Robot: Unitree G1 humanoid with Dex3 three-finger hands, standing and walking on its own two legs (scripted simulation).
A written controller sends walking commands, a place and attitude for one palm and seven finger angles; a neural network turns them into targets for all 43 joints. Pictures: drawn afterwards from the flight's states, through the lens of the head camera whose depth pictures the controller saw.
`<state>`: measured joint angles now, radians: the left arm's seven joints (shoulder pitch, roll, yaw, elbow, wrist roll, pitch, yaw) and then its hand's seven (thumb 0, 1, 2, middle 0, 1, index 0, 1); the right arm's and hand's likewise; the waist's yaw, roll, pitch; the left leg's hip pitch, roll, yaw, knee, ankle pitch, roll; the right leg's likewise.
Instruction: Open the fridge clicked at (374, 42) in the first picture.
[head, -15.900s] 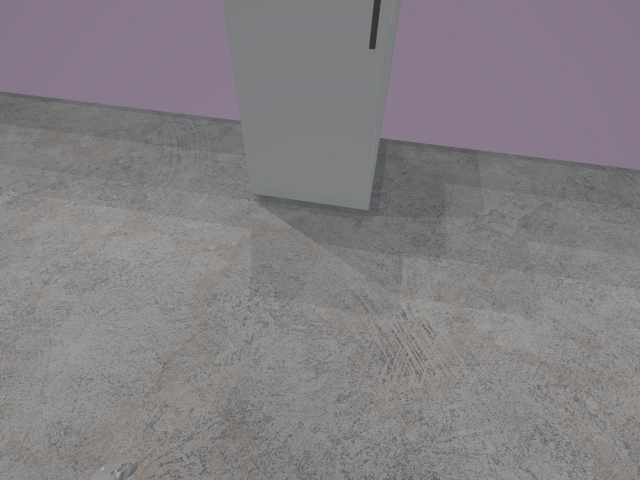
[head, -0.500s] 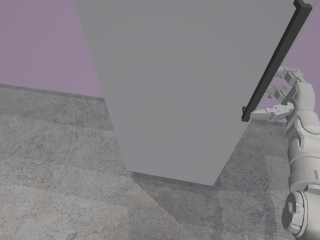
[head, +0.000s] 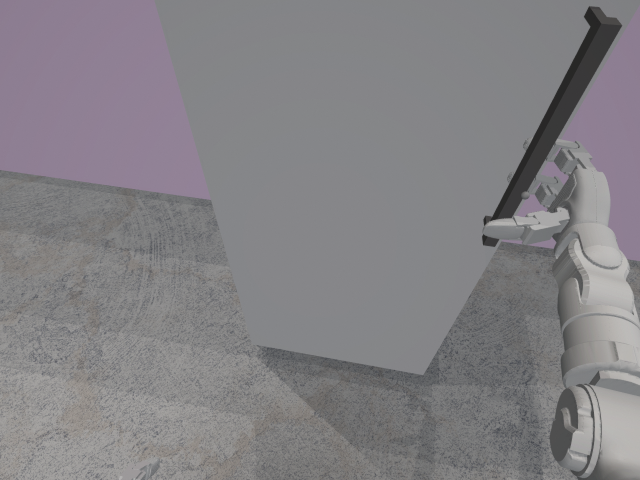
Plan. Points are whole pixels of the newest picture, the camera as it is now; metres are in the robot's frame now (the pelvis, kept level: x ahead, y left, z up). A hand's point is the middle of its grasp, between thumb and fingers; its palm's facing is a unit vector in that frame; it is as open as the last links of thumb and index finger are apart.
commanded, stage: slide the fingers in behind the handle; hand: right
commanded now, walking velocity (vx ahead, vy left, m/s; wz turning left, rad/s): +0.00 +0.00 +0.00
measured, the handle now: (530, 150) +0.51 -0.21 +0.17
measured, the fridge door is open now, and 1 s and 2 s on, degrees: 0 0 1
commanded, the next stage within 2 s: grip the handle and tug to test in 0.60 s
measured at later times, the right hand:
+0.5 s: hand (508, 190) +0.46 -0.18 +0.14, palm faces +0.11 +0.99 +0.00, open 14.0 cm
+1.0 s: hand (509, 192) +0.46 -0.18 +0.14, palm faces +0.11 +0.99 +0.00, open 11.8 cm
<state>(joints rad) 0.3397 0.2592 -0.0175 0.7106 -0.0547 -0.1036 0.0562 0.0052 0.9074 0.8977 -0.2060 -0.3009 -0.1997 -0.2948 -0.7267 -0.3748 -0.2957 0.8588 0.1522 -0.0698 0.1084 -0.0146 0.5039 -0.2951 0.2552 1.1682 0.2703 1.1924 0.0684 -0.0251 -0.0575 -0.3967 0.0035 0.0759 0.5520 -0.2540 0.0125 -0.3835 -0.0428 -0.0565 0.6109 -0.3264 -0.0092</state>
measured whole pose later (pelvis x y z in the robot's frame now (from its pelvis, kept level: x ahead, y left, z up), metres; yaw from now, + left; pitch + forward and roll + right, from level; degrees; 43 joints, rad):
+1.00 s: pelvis +0.00 +0.00 +0.00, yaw +0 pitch +6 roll +1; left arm 0.34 0.26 -0.01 0.73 -0.05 -0.11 0.05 0.01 0.91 0.90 -0.21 -0.30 -0.20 -0.29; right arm -0.77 -0.36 -0.29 0.91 0.13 -0.10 0.09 -0.01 0.18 -0.44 0.31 1.23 0.34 1.25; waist 0.08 -0.02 -0.05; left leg -0.41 0.00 0.07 0.55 -0.25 0.02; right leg -0.39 -0.05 -0.06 0.61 -0.32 -0.01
